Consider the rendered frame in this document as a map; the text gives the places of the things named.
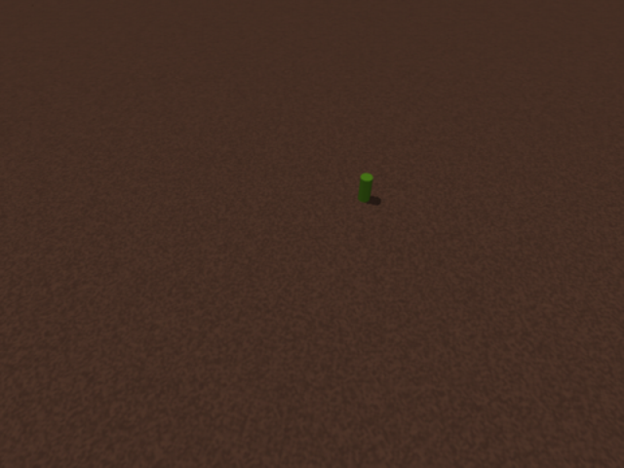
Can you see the can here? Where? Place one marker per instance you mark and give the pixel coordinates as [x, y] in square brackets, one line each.
[365, 188]

